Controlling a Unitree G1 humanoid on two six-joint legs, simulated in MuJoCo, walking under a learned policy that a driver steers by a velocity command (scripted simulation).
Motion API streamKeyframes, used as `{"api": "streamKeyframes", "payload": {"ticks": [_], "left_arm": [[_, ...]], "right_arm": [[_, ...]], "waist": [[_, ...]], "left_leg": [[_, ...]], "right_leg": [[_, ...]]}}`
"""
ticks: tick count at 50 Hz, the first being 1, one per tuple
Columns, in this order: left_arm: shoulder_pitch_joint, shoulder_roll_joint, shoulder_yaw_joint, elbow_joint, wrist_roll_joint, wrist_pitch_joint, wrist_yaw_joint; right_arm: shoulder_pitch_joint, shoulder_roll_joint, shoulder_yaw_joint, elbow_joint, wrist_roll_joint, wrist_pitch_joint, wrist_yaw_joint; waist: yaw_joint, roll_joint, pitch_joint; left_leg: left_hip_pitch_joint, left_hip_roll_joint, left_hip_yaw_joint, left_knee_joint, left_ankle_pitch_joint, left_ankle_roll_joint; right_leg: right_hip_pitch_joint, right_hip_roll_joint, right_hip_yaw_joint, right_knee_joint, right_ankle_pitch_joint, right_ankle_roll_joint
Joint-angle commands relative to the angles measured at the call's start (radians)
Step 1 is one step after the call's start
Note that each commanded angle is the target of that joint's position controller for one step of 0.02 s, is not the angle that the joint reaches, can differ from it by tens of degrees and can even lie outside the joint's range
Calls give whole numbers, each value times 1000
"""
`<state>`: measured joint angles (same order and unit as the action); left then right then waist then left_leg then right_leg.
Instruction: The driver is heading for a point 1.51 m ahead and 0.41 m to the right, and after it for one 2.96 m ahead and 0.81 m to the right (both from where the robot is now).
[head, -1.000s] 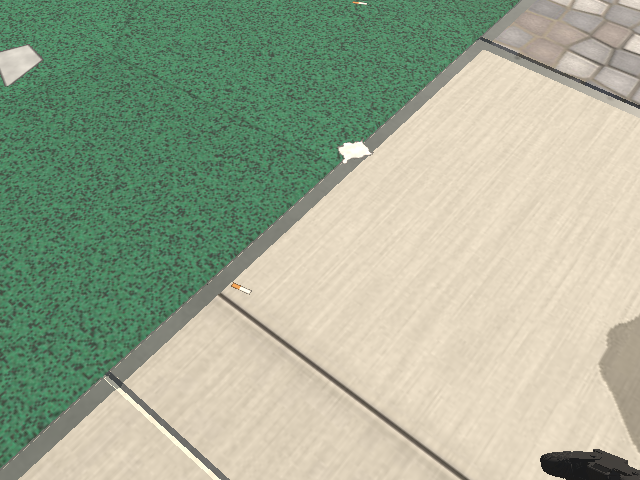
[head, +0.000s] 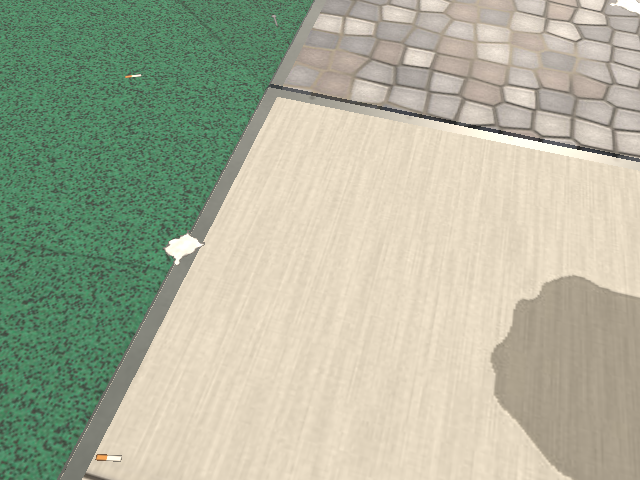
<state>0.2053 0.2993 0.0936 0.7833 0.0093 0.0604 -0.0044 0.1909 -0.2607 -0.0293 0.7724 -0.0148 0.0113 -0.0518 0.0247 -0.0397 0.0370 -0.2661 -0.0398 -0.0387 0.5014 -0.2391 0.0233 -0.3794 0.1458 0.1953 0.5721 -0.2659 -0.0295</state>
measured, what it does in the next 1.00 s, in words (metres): steps on the spot, turning right: right foot, then left foot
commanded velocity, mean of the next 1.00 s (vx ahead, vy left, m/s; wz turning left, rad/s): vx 0.02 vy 0.00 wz -0.46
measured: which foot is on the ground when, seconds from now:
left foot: down 0.00-0.44, up 0.46-0.92, down 0.94-1.00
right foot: up 0.00-0.42, down 0.44-0.94, up 0.96-1.00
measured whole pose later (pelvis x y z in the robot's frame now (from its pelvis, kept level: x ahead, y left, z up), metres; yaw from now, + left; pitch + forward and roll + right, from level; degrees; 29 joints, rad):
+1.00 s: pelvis +0.00 -0.01 +0.00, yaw -27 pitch -1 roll +0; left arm 0.23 0.26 0.02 0.82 0.03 0.03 0.00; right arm 0.25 -0.25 -0.02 0.80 -0.03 0.02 -0.02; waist 0.00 -0.04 0.02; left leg -0.19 -0.03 0.00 0.46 -0.26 0.04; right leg -0.28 0.11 0.10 0.67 -0.41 -0.07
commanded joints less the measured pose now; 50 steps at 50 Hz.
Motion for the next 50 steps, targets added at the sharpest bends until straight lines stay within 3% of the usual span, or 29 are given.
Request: {"api": "streamKeyframes", "payload": {"ticks": [1,2,3,5,9,11,17,20,21,22,23,24,25,26,28,29,31,39,44,45,46,47,48,49,50], "left_arm": [[10,134,30,-71,27,-16,10],[31,132,36,-50,23,-13,3],[58,122,35,-33,21,-6,-4],[75,112,30,-24,17,6,-23],[-24,90,14,-61,6,15,-37],[-49,81,7,-75,4,20,-41],[-72,64,-11,-112,-9,19,-47],[-39,62,-12,-116,-7,8,-43],[-7,65,-11,-107,4,-3,-35],[31,125,3,-99,21,-19,-23],[35,287,34,-129,12,-32,-16],[135,281,47,-106,-2,-31,-15],[98,226,29,-98,-3,-28,-10],[16,173,13,-109,-5,-23,-4],[-55,136,0,-126,-10,-20,7],[-42,135,-2,-125,-10,-21,6],[-18,139,-2,-117,-8,-29,3],[36,134,-17,-74,14,-37,9],[-6,120,-32,-49,15,-37,13],[-5,113,-37,-38,5,-34,16],[6,88,-46,-31,0,-35,19],[10,33,-63,-41,3,-40,16],[0,37,-62,-51,3,-43,15],[-61,106,-45,-64,32,-47,15],[-54,118,-35,-58,33,-53,6]], "right_arm": [[9,-209,-50,-79,-23,-11,-2],[-30,-146,-32,-89,-13,-11,2],[-64,-124,-25,-100,-10,-10,4],[-61,-120,-24,-111,-10,-12,1],[61,-142,-38,-85,-9,-10,3],[85,-157,-46,-77,-11,-10,6],[52,-192,-63,-75,-17,-8,32],[35,-209,-71,-70,-4,-1,39],[33,-206,-72,-64,3,3,40],[69,-177,-66,-60,0,8,43],[67,-78,-39,-131,-14,16,46],[-19,-121,-41,-140,-17,33,28],[-21,-130,-45,-133,-3,41,27],[-12,-139,-49,-118,7,37,31],[23,-165,-59,-95,-13,31,37],[39,-162,-59,-88,-17,33,42],[53,-143,-55,-80,-7,38,47],[-5,-110,-39,-79,0,46,38],[34,-91,-29,-53,13,34,24],[78,-74,-22,-36,6,26,23],[103,-71,-18,-24,-9,11,21],[132,-120,-22,-23,-29,-4,15],[138,-240,-51,-17,-22,-4,24],[175,-238,-62,14,-26,-4,35],[151,-186,-47,19,-17,-10,41]], "waist": [[-2,185,-26],[25,131,-24],[41,127,-18],[29,189,-42],[-48,185,-54],[-64,196,-59],[-62,232,-71],[-32,218,-82],[-4,173,-88],[10,14,-103],[-25,-267,-84],[76,-147,-123],[33,-100,-67],[-4,-76,-16],[-34,-101,-27],[-36,-86,-55],[-32,-56,-82],[8,-74,-46],[-22,-63,-49],[-48,-44,-75],[-58,-10,-81],[-59,122,-76],[-63,262,-24],[-97,250,68],[-64,189,108]], "left_leg": [[48,432,-417,-296,114,201],[34,370,-310,-264,202,187],[42,305,-204,-242,268,159],[119,252,-94,-204,401,147],[274,285,-57,-166,503,176],[303,310,-48,-157,511,186],[203,332,36,-113,515,170],[164,337,69,-32,460,129],[103,321,107,40,366,80],[-35,266,172,217,164,13],[-327,84,219,446,-410,-68],[-331,65,55,578,-432,-66],[-346,83,22,626,-356,-61],[-334,97,5,600,-258,-56],[-300,89,15,579,-159,-63],[-283,77,17,589,-142,-67],[-274,70,21,564,-128,-73],[-178,55,22,319,-157,-49],[21,25,36,74,-131,-15],[118,16,53,-60,-66,-4],[228,43,19,-154,-31,11],[305,203,-170,-230,-183,47],[258,336,-415,-350,-436,149],[158,411,-510,-409,-527,223],[129,384,-488,-426,-533,228]], "right_leg": [[-153,-35,-69,396,-286,22],[-131,-43,-71,469,-236,23],[-129,-48,-85,533,-185,34],[-167,-57,-119,604,-146,62],[-224,-87,-152,508,-150,100],[-207,-102,-166,436,-169,100],[8,-120,-255,189,-196,51],[119,-108,-283,-5,-109,14],[210,-102,-270,-146,20,-2],[340,-198,-91,-273,92,-30],[422,-516,336,-265,549,-153],[376,-536,310,-234,630,-279],[339,-475,224,-237,569,-278],[284,-399,150,-256,476,-236],[278,-311,86,-255,479,-190],[286,-301,80,-248,508,-189],[306,-304,76,-246,520,-192],[267,-318,132,-257,365,-201],[198,-306,161,-206,414,-173],[171,-282,158,-198,261,-152],[93,-246,163,-188,30,-118],[-24,-173,106,-78,-188,-81],[-149,-12,-93,74,-245,-59],[-189,-56,-113,236,-272,-46],[-207,-86,-96,311,-220,-41]]}}
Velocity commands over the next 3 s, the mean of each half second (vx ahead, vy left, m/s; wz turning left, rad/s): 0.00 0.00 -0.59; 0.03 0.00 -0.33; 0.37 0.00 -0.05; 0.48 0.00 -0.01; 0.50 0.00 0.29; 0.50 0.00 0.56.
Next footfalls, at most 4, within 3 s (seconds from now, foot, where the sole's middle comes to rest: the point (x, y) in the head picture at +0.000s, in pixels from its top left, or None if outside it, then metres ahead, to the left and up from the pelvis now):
0.44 right None -0.01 -0.11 -0.77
0.94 left None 0.07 0.07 -0.77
1.32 right None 0.10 -0.20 -0.77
1.82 left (424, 479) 0.48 -0.20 -0.77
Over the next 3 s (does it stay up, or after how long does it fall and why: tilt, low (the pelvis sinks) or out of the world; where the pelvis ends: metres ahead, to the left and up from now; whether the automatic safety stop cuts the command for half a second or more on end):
stays up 0.87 -0.37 -0.01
